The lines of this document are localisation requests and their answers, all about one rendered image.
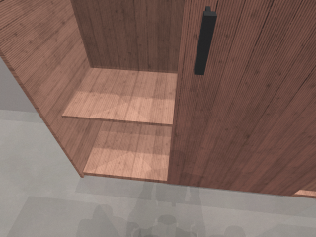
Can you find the handle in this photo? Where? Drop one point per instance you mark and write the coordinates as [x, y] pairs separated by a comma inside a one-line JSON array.
[[204, 41]]

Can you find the wardrobe door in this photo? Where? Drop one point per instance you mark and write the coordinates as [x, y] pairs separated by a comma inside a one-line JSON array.
[[310, 187], [249, 123]]

